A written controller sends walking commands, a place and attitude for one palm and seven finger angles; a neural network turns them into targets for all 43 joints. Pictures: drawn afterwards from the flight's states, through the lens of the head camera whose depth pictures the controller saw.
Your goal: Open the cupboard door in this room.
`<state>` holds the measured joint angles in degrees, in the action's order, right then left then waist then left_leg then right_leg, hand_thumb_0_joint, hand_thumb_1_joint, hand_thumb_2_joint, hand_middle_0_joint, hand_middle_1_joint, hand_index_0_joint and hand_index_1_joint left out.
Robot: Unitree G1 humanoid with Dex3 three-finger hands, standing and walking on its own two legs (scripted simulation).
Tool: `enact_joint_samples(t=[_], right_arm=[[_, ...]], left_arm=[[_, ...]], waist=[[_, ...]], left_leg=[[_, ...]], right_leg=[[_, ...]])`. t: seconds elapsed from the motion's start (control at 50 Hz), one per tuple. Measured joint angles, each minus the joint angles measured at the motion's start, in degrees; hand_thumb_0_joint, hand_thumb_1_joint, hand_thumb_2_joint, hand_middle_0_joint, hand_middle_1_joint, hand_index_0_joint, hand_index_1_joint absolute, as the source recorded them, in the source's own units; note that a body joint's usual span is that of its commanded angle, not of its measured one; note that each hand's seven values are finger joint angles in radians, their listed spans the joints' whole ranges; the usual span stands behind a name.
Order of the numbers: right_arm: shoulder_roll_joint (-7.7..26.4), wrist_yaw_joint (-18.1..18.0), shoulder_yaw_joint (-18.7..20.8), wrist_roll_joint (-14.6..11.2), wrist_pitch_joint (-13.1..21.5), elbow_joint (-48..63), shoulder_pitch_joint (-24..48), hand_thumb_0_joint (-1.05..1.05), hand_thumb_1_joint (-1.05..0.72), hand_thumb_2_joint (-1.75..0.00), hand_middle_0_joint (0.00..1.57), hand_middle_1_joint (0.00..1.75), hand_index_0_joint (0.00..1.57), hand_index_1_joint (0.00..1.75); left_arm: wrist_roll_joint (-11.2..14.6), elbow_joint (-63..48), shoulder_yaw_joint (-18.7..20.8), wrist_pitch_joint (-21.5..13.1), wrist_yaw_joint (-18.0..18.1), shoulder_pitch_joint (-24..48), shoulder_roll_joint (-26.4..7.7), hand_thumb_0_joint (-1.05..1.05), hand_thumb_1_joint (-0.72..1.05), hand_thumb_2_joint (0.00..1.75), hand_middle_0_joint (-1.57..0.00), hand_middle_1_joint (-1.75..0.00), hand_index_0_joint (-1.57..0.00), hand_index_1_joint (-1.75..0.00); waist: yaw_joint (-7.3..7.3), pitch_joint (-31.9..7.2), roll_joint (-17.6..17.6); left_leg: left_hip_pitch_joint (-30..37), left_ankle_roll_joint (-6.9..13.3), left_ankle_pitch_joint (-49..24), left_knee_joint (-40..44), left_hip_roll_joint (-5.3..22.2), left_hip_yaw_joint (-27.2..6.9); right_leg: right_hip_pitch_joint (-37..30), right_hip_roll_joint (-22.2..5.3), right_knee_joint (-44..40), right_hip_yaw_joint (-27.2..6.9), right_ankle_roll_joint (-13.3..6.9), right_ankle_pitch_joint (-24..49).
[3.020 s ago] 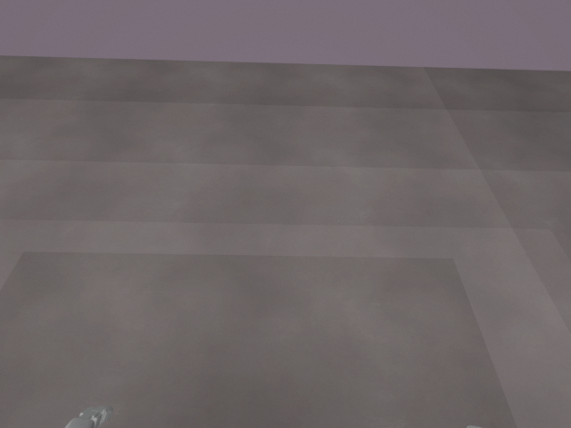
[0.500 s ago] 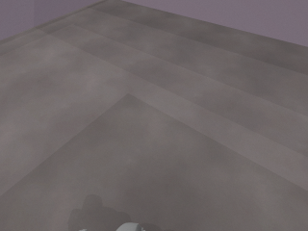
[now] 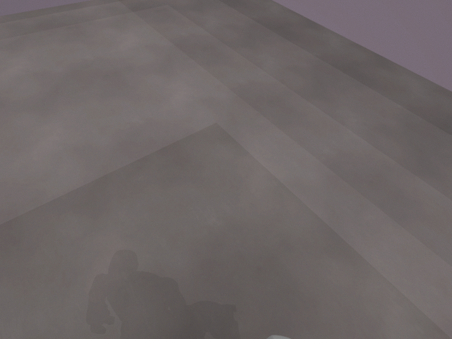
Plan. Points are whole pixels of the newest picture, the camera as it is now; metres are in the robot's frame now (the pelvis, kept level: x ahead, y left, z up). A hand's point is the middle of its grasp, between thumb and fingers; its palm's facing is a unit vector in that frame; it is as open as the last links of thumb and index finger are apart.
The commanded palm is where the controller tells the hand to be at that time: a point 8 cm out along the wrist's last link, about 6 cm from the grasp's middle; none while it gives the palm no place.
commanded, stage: turn or walk to find it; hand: left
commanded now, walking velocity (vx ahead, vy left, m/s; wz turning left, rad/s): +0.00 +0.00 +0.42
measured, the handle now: out of the picture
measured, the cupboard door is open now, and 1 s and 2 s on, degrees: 0 0 0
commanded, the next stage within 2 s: none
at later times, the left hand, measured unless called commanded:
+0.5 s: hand out of the picture +0.00 +0.17 -0.16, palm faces +0.25 -0.94 -0.25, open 7.4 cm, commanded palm none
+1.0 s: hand out of the picture -0.06 +0.22 -0.16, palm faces +0.45 -0.85 -0.26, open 7.4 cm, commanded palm none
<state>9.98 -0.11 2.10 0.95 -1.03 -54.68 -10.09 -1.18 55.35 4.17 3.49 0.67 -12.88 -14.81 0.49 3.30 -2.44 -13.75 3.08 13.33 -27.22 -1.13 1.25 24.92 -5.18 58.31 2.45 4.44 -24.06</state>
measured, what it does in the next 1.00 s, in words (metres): steps on the spot, turning left: right foot, then left foot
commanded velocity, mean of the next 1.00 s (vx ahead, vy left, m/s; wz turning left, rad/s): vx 0.00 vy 0.00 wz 0.42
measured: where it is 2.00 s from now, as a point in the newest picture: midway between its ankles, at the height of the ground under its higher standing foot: outside the picture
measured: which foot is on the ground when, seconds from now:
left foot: down 0.00-0.24, up 0.26-0.60, down 0.62-1.00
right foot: up 0.00-0.22, down 0.24-0.62, up 0.64-1.00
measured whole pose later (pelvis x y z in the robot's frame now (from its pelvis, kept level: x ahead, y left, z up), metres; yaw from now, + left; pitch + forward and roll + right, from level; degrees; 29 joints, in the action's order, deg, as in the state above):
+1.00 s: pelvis -0.05 -0.01 +0.00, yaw +26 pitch +0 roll +0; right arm 11.1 0.4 2.8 1.4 -2.0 -54.0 -10.9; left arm -0.8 52.7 3.4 2.8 0.8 -10.1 -12.7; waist -1.0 3.1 0.3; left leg -15.8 1.2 11.3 -27.4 -2.5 -2.7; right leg 19.9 -3.1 44.8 1.6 3.8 -24.8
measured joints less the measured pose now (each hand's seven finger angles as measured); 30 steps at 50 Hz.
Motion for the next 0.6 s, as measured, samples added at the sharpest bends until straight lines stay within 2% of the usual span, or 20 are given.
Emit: enact_joint_samples(t=[0.16,0.22,0.24,0.26,0.3,0.36,0.4,0.48,0.56,0.6], right_arm=[[0.8,0.2,0.8,0.4,-0.9,-0.2,-1.7,0.00,-0.90,-0.90,0.20,0.30,0.21,0.30],[1.5,0.5,1.4,0.3,-1.4,-0.4,-2.6,0.00,-0.90,-0.90,0.20,0.30,0.21,0.30],[1.8,0.6,1.6,0.1,-1.5,-0.3,-3.0,0.00,-0.90,-0.90,0.20,0.30,0.21,0.30],[2.3,0.6,1.9,-0.1,-1.8,-0.5,-3.0,0.00,-0.90,-0.90,0.20,0.30,0.21,0.30],[2.9,0.7,2.5,0.1,-2.6,-0.8,-3.4,0.00,-0.91,-0.90,0.20,0.30,0.20,0.30],[3.7,1.2,3.0,0.2,-3.3,-1.2,-3.5,0.00,-0.91,-0.90,0.20,0.30,0.20,0.30],[4.0,1.4,3.2,0.2,-3.3,-1.4,-3.5,0.00,-0.91,-0.90,0.19,0.30,0.20,0.30],[4.1,1.4,2.9,0.0,-3.6,-1.9,-3.0,0.00,-0.91,-0.90,0.19,0.30,0.20,0.30],[3.8,1.4,2.3,-0.3,-3.4,-1.9,-1.3,0.00,-0.91,-0.90,0.19,0.30,0.20,0.30],[3.6,1.4,2.0,-0.4,-2.8,-1.4,-0.5,0.00,-0.91,-0.90,0.19,0.30,0.20,0.30]], left_arm=[[0.4,-2.6,-0.7,-0.6,0.3,3.5,2.2,0.00,0.90,0.90,-0.20,-0.30,-0.20,-0.30],[0.5,-3.7,-1.2,-1.6,0.4,3.9,3.0,0.00,0.90,0.90,-0.20,-0.30,-0.20,-0.30],[0.4,-4.1,-1.4,-2.1,0.4,3.8,3.2,0.00,0.90,0.90,-0.20,-0.30,-0.20,-0.30],[0.1,-4.1,-1.5,-2.5,0.6,3.8,3.8,0.00,0.90,0.90,-0.20,-0.30,-0.20,-0.30],[-0.1,-4.4,-2.0,-2.7,0.6,3.2,4.6,0.00,0.90,0.90,-0.20,-0.30,-0.20,-0.30],[-0.2,-4.0,-2.3,-2.7,0.7,1.8,5.2,0.00,0.90,0.90,-0.20,-0.30,-0.20,-0.30],[-0.3,-3.5,-2.4,-2.7,0.7,1.1,5.3,0.00,0.90,0.90,-0.20,-0.30,-0.20,-0.30],[-0.6,-2.6,-2.4,-2.8,0.6,0.1,4.9,0.00,0.90,0.90,-0.20,-0.30,-0.21,-0.30],[-0.9,-2.0,-2.0,-2.8,0.4,-0.8,3.8,0.00,0.90,0.90,-0.21,-0.30,-0.21,-0.30],[-0.8,-1.5,-1.6,-2.5,0.3,-1.3,3.0,0.00,0.90,0.90,-0.21,-0.30,-0.21,-0.30]], waist=[[-1.89,-0.4,2.5],[-2.19,-0.7,3.2],[-2.07,-0.9,3.4],[-2.00,-0.7,4.3],[-1.94,-0.7,4.7],[-1.91,-0.5,4.6],[-2.09,-0.3,4.3],[-1.70,0.5,3.0],[-0.47,1.4,1.5],[-0.19,1.6,0.9]], left_leg=[[-1.9,-0.6,-2.1,0.5,-1.7,-4.0],[-3.7,-1.5,-1.8,-1.5,-2.6,-5.4],[-4.8,-2.0,-1.3,-3.1,-2.9,-5.8],[-6.1,-2.5,2.1,-6.2,-2.8,-6.2],[-9.7,-3.4,9.9,-16.6,-3.1,-5.4],[-13.8,-4.6,10.4,-31.4,-1.8,-3.5],[-14.5,-5.5,9.5,-35.4,-0.3,-2.6],[-12.1,-6.5,10.9,-31.3,2.1,-1.0],[-7.3,-6.3,12.2,-20.2,2.9,0.8],[-4.2,-5.9,9.0,-12.9,2.7,1.9]], right_leg=[[-5.3,2.4,-13.3,-1.1,-0.5,-1.0],[-9.7,3.2,-23.7,-0.7,-1.1,4.2],[-11.2,3.3,-27.5,-0.5,-2.4,6.0],[-11.3,3.6,-27.5,0.2,-3.7,6.5],[-11.5,3.0,-27.0,1.3,-4.9,6.3],[-13.1,2.0,-28.6,2.8,-5.0,6.8],[-13.9,1.3,-29.2,3.8,-4.9,7.0],[-14.4,-0.4,-28.9,5.8,-4.4,6.7],[-13.4,-2.2,-26.7,7.4,-3.3,5.6],[-12.5,-3.2,-24.6,8.3,-2.4,4.6]])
